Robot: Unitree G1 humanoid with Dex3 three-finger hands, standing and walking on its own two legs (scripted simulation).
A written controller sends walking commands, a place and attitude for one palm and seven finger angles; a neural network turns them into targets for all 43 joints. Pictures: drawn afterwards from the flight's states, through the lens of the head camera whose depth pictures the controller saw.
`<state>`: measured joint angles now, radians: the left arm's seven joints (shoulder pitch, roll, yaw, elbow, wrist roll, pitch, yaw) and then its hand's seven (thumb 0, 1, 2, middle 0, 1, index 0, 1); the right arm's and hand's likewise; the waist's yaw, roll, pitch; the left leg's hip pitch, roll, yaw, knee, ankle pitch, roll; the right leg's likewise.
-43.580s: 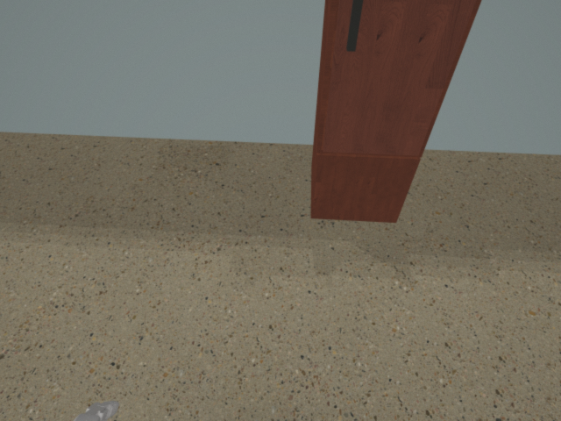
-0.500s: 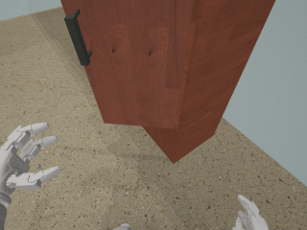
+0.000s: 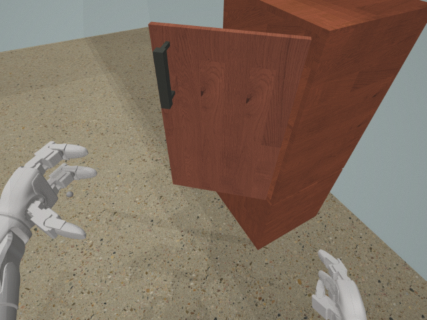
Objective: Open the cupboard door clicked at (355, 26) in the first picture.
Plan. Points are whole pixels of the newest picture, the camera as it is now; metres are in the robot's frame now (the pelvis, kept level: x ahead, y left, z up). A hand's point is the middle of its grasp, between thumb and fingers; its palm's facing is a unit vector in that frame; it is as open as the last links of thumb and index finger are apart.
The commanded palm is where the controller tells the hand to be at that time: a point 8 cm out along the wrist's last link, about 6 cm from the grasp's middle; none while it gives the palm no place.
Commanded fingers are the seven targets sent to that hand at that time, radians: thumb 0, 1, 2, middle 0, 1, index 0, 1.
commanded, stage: raise the hand with hooked fingers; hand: left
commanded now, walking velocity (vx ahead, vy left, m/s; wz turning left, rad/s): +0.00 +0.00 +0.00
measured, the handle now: (166, 75) +0.62 +0.18 +0.15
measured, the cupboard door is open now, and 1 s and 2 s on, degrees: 49 49 49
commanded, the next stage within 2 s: move the hooked fingers beside the handle in 0.76 s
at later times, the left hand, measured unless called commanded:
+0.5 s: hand (91, 169) +0.29 +0.23 +0.17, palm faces -0.07 -1.00 -0.05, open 14.0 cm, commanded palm +0.26 +0.28 +0.18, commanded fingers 0.00 -0.50 0.30 -0.30 -1.20 -0.30 -1.20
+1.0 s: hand (100, 160) +0.31 +0.22 +0.17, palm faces -0.02 -1.00 -0.02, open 14.0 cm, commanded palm +0.30 +0.27 +0.17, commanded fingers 0.00 -0.50 0.30 -0.30 -1.20 -0.30 -1.20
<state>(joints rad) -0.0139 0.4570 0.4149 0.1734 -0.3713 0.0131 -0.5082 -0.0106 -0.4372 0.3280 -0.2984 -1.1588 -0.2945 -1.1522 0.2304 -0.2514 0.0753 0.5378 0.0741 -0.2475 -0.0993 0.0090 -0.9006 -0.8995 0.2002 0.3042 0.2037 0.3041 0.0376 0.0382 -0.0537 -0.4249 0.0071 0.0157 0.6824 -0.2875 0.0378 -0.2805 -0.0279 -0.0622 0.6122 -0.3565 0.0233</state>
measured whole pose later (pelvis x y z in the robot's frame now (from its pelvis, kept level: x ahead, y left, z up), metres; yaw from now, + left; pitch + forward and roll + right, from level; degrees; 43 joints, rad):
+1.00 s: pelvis +0.01 -0.05 +0.01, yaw +0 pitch +1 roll +0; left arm -0.22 0.48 0.47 0.39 -0.37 0.03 -0.56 -0.02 -0.50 0.30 -0.31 -1.20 -0.30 -1.20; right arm 0.24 -0.29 0.05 0.59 0.09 -0.20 -0.13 0.01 -0.90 -0.90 0.20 0.30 0.20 0.30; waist 0.03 0.05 -0.04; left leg -0.34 0.04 0.00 0.58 -0.25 -0.03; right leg -0.23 0.01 -0.07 0.58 -0.36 -0.03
